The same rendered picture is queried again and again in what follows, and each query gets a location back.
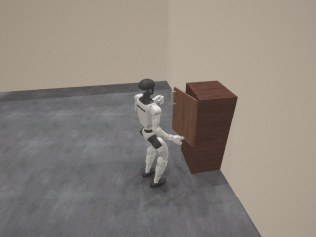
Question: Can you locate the robot right upper arm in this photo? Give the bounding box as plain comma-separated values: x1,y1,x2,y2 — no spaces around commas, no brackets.
150,104,162,134

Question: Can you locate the right robot forearm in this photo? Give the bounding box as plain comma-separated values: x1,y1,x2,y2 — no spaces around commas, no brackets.
156,127,175,142

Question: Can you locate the robot left hand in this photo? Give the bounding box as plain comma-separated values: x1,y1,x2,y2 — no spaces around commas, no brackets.
154,95,164,105

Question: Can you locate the robot left upper arm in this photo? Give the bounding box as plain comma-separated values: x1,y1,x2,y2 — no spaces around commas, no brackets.
134,93,143,113

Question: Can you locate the cupboard door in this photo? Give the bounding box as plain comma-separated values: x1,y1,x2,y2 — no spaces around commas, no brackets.
172,87,198,147

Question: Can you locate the handle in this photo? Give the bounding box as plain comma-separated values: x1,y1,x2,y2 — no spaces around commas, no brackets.
171,91,176,105

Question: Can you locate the robot left shin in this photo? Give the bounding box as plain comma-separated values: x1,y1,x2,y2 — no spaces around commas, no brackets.
145,147,156,173

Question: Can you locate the robot right hand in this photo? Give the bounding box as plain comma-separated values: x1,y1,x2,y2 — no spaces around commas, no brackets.
172,135,184,145

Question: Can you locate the robot right foot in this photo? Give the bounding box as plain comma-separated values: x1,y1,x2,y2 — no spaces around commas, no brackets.
150,178,166,188

